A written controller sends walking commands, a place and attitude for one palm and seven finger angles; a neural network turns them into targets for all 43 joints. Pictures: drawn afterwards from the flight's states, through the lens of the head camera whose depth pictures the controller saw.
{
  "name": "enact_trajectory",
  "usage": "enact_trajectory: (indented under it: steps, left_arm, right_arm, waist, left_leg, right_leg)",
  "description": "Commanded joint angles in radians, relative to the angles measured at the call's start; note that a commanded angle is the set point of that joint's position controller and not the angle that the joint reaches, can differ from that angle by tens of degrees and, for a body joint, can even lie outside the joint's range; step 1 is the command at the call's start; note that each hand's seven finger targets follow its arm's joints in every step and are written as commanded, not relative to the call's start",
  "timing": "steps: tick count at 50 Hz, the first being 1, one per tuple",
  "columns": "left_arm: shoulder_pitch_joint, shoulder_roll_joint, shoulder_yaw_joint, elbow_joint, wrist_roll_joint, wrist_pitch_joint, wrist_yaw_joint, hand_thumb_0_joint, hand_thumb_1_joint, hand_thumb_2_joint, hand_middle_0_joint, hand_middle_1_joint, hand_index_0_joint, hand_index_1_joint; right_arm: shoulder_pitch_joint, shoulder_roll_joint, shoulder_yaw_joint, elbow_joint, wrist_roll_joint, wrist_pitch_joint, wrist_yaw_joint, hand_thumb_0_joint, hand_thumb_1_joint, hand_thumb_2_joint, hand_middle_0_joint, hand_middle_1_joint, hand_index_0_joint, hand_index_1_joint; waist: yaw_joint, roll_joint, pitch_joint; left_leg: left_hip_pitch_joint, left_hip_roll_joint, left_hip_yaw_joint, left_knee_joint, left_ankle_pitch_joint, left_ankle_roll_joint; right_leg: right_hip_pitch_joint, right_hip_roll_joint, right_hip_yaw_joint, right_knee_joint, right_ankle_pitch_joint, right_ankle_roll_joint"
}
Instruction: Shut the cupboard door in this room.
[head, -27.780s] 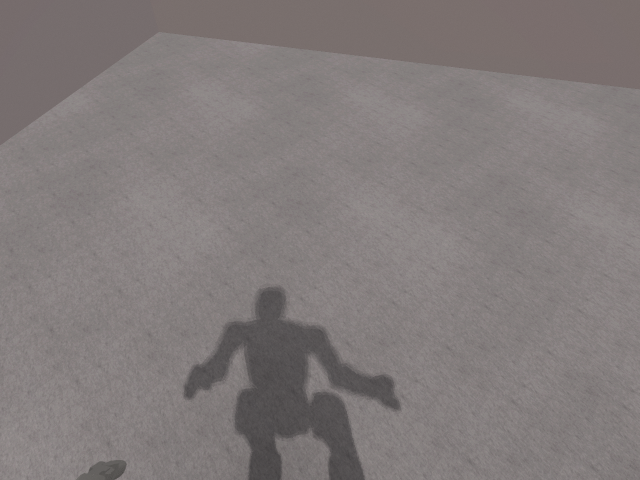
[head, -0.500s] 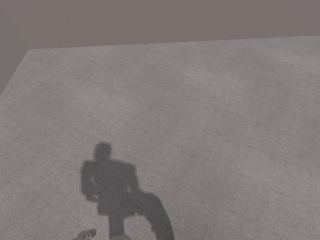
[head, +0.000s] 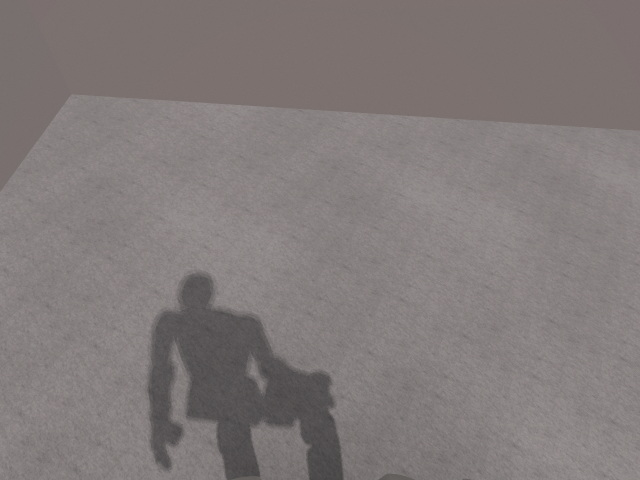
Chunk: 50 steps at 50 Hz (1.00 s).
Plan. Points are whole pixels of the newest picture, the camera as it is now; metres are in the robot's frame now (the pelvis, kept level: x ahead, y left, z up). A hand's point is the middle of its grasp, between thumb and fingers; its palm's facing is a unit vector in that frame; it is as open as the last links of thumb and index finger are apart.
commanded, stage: walk to a spot facing it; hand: left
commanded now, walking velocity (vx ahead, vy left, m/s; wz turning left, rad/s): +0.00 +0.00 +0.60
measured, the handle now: out of the picture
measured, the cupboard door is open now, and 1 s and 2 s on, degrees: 85 85 85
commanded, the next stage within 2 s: none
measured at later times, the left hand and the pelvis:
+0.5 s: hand (226, 424) +0.20 +0.15 -0.14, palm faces +0.22 -0.95 -0.23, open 7.4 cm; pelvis +0.12 -0.04 +0.00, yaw +14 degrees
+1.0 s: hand out of the picture +0.03 +0.23 -0.17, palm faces +0.55 -0.80 -0.25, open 7.4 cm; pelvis +0.10 +0.01 +0.01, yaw +31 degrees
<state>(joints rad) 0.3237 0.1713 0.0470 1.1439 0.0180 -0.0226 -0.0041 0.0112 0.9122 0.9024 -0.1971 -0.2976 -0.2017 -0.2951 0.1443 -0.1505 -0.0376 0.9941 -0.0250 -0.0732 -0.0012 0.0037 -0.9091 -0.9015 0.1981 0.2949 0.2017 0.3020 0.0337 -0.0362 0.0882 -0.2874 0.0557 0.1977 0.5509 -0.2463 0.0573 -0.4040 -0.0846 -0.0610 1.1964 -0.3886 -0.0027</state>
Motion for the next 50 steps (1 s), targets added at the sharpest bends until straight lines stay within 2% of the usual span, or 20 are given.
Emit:
enact_trajectory:
  steps: [1, 4, 7, 11, 14, 15, 16, 17, 18, 20, 23, 35, 38, 39, 40, 41, 42, 43, 46, 50]
  left_arm:
    - [0.021, 0.014, 0.005, -0.067, 0.007, -0.01, 0.0, 0.0, 0.9, 0.9, -0.2, -0.3, -0.2, -0.3]
    - [-0.003, 0.003, 0.003, -0.089, 0.005, 0.0, 0.009, 0.0, 0.9, 0.9, -0.2, -0.3, -0.2, -0.3]
    - [-0.092, 0.027, 0.004, -0.132, 0.002, 0.004, 0.013, 0.0, 0.9, 0.9, -0.2, -0.3, -0.2, -0.3]
    - [-0.171, 0.053, 0.01, -0.185, -0.005, 0.009, 0.019, 0.0, 0.9, 0.9, -0.2, -0.3, -0.2, -0.3]
    - [-0.137, 0.069, 0.017, -0.196, -0.011, 0.003, 0.02, 0.0, 0.9, 0.9, -0.2, -0.3, -0.2, -0.3]
    - [-0.079, 0.094, 0.023, -0.183, -0.01, -0.007, 0.022, 0.0, 0.9, 0.9, -0.2, -0.3, -0.2, -0.3]
    - [-0.023, 0.178, 0.035, -0.174, 0.001, -0.021, 0.033, 0.0, 0.9, 0.9, -0.2, -0.3, -0.2, -0.3]
    - [0.045, 0.239, 0.048, -0.168, 0.002, -0.022, 0.037, 0.0, 0.9, 0.9, -0.2, -0.3, -0.2, -0.3]
    - [0.019, 0.233, 0.047, -0.181, -0.01, -0.024, 0.039, 0.0, 0.9, 0.9, -0.2, -0.3, -0.2, -0.3]
    - [-0.103, 0.173, 0.031, -0.218, -0.009, -0.014, 0.043, 0.0, 0.9, 0.9, -0.2, -0.3, -0.2, -0.3]
    - [-0.146, 0.135, 0.021, -0.242, -0.005, -0.013, 0.042, 0.0, 0.9, 0.9, -0.2, -0.3, -0.2, -0.3]
    - [-0.084, 0.24, 0.057, -0.249, 0.014, 0.015, 0.033, 0.0, 0.9, 0.9, -0.2, -0.3, -0.2, -0.3]
    - [-0.086, 0.264, 0.066, -0.25, 0.009, 0.024, 0.025, 0.0, 0.9, 0.9, -0.2, -0.3, -0.2, -0.3]
    - [-0.089, 0.258, 0.065, -0.256, 0.001, 0.03, 0.021, 0.0, 0.9, 0.9, -0.2, -0.3, -0.2, -0.3]
    - [-0.082, 0.205, 0.06, -0.287, -0.005, 0.036, 0.014, 0.0, 0.9, 0.9, -0.2, -0.3, -0.2, -0.3]
    - [-0.167, 0.163, 0.032, -0.339, 0.0, 0.04, 0.011, 0.0, 0.9, 0.9, -0.2, -0.3, -0.2, -0.3]
    - [-0.201, 0.175, 0.034, -0.334, 0.006, 0.06, 0.026, 0.0, 0.9, 0.9, -0.2, -0.3, -0.2, -0.3]
    - [-0.203, 0.176, 0.04, -0.321, -0.001, 0.06, 0.026, 0.0, 0.9, 0.9, -0.2, -0.3, -0.2, -0.3]
    - [-0.123, 0.187, 0.048, -0.266, 0.0, 0.054, 0.008, 0.0, 0.9, 0.9, -0.2, -0.3, -0.2, -0.3]
    - [-0.121, 0.188, 0.049, -0.267, -0.002, 0.054, 0.016, 0.0, 0.9, 0.9, -0.2, -0.3, -0.2, -0.3]
  right_arm:
    - [0.17, -0.104, -0.022, 0.045, 0.011, -0.016, -0.018, 0.0, -0.9, -0.9, 0.2, 0.3, 0.2, 0.3]
    - [0.182, -0.099, -0.025, 0.048, 0.014, -0.015, -0.019, 0.0, -0.9, -0.9, 0.2, 0.3, 0.2, 0.3]
    - [0.203, -0.129, -0.032, 0.054, 0.012, -0.002, -0.018, 0.0, -0.9, -0.9, 0.2, 0.3, 0.2, 0.3]
    - [0.213, -0.154, -0.048, 0.055, 0.006, 0.031, -0.018, 0.0, -0.9, -0.9, 0.2, 0.3, 0.2, 0.3]
    - [0.175, -0.162, -0.056, 0.04, 0.005, 0.053, -0.021, 0.0, -0.9, -0.9, 0.2, 0.3, 0.2, 0.3]
    - [0.167, -0.157, -0.057, 0.031, 0.01, 0.056, -0.017, 0.0, -0.9, -0.9, 0.2, 0.3, 0.2, 0.3]
    - [0.207, -0.104, -0.053, 0.02, 0.02, 0.055, -0.009, 0.0, -0.9, -0.9, 0.2, 0.3, 0.2, 0.3]
    - [0.212, -0.075, -0.051, -0.009, 0.021, 0.06, -0.006, 0.0, -0.9, -0.9, 0.2, 0.3, 0.2, 0.3]
    - [0.201, -0.106, -0.053, -0.005, 0.018, 0.08, -0.013, 0.0, -0.9, -0.9, 0.2, 0.3, 0.2, 0.3]
    - [0.176, -0.097, -0.06, 0.009, 0.011, 0.1, 0.0, 0.0, -0.9, -0.9, 0.2, 0.3, 0.2, 0.3]
    - [0.168, -0.091, -0.06, 0.002, 0.008, 0.123, 0.015, 0.0, -0.9, -0.9, 0.2, 0.3, 0.2, 0.3]
    - [-0.052, -0.13, -0.046, -0.13, 0.013, 0.12, 0.033, 0.0, -0.9, -0.9, 0.2, 0.3, 0.2, 0.3]
    - [-0.008, -0.162, -0.05, -0.143, 0.011, 0.107, 0.032, 0.0, -0.9, -0.9, 0.2, 0.3, 0.2, 0.3]
    - [0.046, -0.202, -0.059, -0.133, 0.008, 0.1, 0.033, 0.0, -0.9, -0.9, 0.2, 0.3, 0.2, 0.3]
    - [0.1, -0.317, -0.085, -0.136, 0.002, 0.089, 0.028, 0.0, -0.9, -0.9, 0.2, 0.3, 0.2, 0.3]
    - [0.156, -0.399, -0.098, -0.129, 0.007, 0.094, 0.022, 0.0, -0.9, -0.9, 0.2, 0.3, 0.2, 0.3]
    - [0.171, -0.376, -0.094, -0.104, 0.008, 0.091, 0.006, 0.0, -0.9, -0.9, 0.2, 0.3, 0.2, 0.3]
    - [0.115, -0.359, -0.087, -0.117, 0.007, 0.094, -0.004, 0.0, -0.9, -0.9, 0.2, 0.3, 0.2, 0.3]
    - [-0.005, -0.289, -0.064, -0.156, 0.011, 0.081, -0.006, 0.0, -0.9, -0.9, 0.2, 0.3, 0.2, 0.3]
    - [0.038, -0.273, -0.065, -0.144, 0.013, 0.076, -0.005, 0.0, -0.9, -0.9, 0.2, 0.3, 0.2, 0.3]
  waist:
    - [-0.021, 0.134, -0.054]
    - [-0.009, 0.126, -0.057]
    - [-0.029, 0.141, -0.068]
    - [-0.047, 0.186, -0.072]
    - [-0.017, 0.181, -0.076]
    - [0.014, 0.121, -0.103]
    - [0.021, -0.088, -0.177]
    - [0.036, -0.252, -0.22]
    - [0.032, -0.243, -0.233]
    - [-0.019, -0.104, -0.135]
    - [-0.048, -0.113, -0.091]
    - [0.005, -0.161, -0.089]
    - [-0.025, -0.126, -0.139]
    - [-0.059, -0.035, -0.167]
    - [-0.091, 0.244, -0.196]
    - [-0.129, 0.381, -0.161]
    - [-0.137, 0.356, -0.184]
    - [-0.11, 0.321, -0.149]
    - [-0.037, 0.169, -0.148]
    - [-0.046, 0.15, -0.152]
  left_leg:
    - [0.094, 0.241, -0.193, -0.323, 0.404, 0.071]
    - [0.098, 0.207, -0.16, -0.297, 0.615, 0.086]
    - [0.149, 0.191, -0.177, -0.236, 0.752, 0.087]
    - [0.176, 0.201, -0.253, -0.168, 0.717, 0.089]
    - [0.107, 0.179, -0.311, -0.082, 0.567, 0.057]
    - [0.055, 0.133, -0.29, -0.002, 0.429, 0.014]
    - [-0.122, 0.035, -0.212, 0.196, 0.158, -0.047]
    - [-0.249, -0.072, -0.138, 0.425, -0.38, -0.092]
    - [-0.22, -0.027, -0.224, 0.557, -0.405, -0.098]
    - [-0.249, 0.011, -0.219, 0.696, -0.262, -0.11]
    - [-0.236, 0.022, -0.2, 0.699, -0.141, -0.125]
    - [-0.145, 0.017, -0.091, 0.258, -0.182, -0.116]
    - [-0.003, 0.002, -0.058, 0.032, -0.07, -0.101]
    - [0.139, 0.014, -0.085, -0.092, 0.056, -0.087]
    - [0.299, 0.222, -0.392, -0.182, 0.287, 0.008]
    - [0.272, 0.386, -0.545, -0.223, 0.563, 0.105]
    - [0.245, 0.37, -0.561, -0.216, 0.583, 0.106]
    - [0.221, 0.326, -0.518, -0.206, 0.501, 0.102]
    - [0.202, 0.193, -0.375, -0.203, 0.453, 0.067]
    - [0.219, 0.174, -0.396, -0.216, 0.467, 0.078]
  right_leg:
    - [-0.109, -0.061, 0.027, -0.034, 0.115, 0.032]
    - [-0.094, -0.059, 0.009, -0.162, 0.168, 0.063]
    - [-0.076, -0.026, -0.015, -0.307, 0.176, 0.073]
    - [-0.033, 0.008, -0.033, -0.437, 0.099, 0.075]
    - [0.127, 0.02, -0.029, -0.648, 0.161, 0.066]
    - [0.254, -0.006, -0.029, -0.777, 0.313, 0.067]
    - [0.483, -0.193, 0.13, -0.801, 0.619, 0.017]
    - [0.543, -0.428, 0.269, -0.791, 0.93, -0.096]
    - [0.432, -0.446, 0.291, -0.836, 0.858, -0.141]
    - [0.321, -0.351, 0.162, -0.847, 0.63, -0.125]
    - [0.225, -0.282, 0.015, -0.884, 0.528, -0.083]
    - [0.284, -0.332, -0.103, -0.82, 0.469, -0.117]
    - [0.272, -0.323, -0.154, -0.691, 0.45, -0.066]
    - [0.184, -0.296, -0.18, -0.572, 0.371, -0.023]
    - [-0.057, -0.169, -0.217, -0.346, 0.03, 0.06]
    - [-0.188, -0.079, -0.146, -0.161, -0.302, 0.1]
    - [-0.202, -0.073, -0.011, -0.075, -0.268, 0.093]
    - [-0.224, -0.068, 0.019, -0.029, -0.196, 0.091]
    - [-0.185, -0.051, 0.035, -0.009, 0.011, 0.102]
    - [-0.167, -0.039, 0.056, -0.039, 0.044, 0.118]
